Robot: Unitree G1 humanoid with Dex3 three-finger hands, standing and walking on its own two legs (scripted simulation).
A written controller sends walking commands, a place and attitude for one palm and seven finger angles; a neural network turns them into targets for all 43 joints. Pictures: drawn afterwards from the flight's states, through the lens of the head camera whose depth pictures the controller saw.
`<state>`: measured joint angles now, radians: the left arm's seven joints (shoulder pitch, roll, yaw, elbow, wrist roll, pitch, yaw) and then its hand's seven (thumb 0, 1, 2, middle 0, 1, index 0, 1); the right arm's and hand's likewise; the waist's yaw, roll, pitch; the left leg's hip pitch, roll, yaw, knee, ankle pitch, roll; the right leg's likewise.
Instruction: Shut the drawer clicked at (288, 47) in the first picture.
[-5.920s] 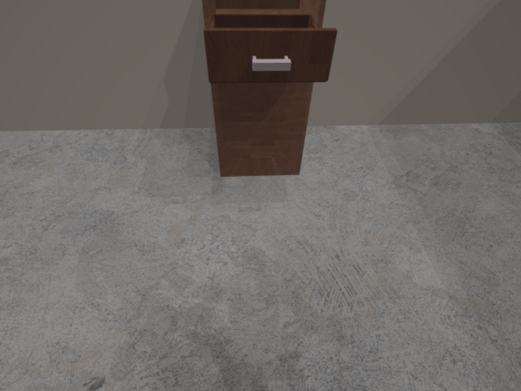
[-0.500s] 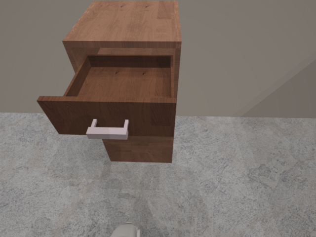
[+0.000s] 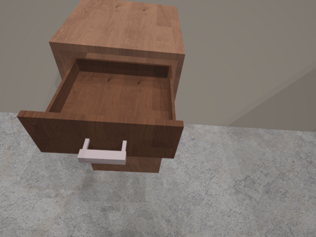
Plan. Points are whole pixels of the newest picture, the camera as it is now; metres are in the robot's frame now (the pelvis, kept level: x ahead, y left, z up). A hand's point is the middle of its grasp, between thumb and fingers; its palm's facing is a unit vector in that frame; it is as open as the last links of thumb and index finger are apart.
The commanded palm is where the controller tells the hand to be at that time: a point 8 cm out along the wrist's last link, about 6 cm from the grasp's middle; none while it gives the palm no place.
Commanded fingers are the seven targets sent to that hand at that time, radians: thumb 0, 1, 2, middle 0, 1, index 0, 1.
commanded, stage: come to a stop and stand still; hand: left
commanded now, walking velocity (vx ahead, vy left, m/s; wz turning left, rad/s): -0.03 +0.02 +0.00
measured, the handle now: (104, 149) +0.32 +0.17 +0.03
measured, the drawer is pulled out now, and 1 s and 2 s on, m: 0.29 0.29 0.29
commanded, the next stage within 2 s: look again from close up in 1.84 s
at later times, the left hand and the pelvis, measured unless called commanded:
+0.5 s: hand out of the picture +0.00 +0.09 -0.17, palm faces +0.07 -0.97 -0.23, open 7.2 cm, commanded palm none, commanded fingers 0.00 0.90 0.90 -0.20 -0.30 -0.20 -0.30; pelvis -0.04 -0.09 -0.01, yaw +1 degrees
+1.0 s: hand out of the picture -0.12 +0.07 -0.18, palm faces +0.09 -0.99 -0.15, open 7.4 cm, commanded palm none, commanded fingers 0.00 0.90 0.90 -0.20 -0.30 -0.20 -0.30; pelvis -0.08 -0.08 +0.00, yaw +0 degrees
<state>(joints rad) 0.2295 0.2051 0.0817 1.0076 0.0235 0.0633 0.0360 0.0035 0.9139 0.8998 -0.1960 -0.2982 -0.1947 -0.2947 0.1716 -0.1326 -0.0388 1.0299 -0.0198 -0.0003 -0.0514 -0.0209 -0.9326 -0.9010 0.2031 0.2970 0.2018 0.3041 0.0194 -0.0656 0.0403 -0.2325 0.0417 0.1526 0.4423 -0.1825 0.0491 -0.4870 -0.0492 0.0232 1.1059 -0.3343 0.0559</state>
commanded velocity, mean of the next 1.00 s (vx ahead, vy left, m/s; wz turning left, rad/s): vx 0.00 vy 0.00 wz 0.00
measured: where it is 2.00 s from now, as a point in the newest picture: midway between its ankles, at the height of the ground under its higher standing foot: outside the picture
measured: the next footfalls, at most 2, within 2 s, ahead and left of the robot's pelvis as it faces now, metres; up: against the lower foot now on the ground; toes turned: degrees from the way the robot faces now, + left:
right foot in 0.18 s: +0.01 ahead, -0.17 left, +0.00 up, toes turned -3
left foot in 0.50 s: -0.03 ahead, +0.05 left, +0.00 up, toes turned +3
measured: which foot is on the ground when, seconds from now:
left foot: down 0.00-0.20, up 0.22-0.48, down 0.50-1.00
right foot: up 0.00-0.16, down 0.18-1.00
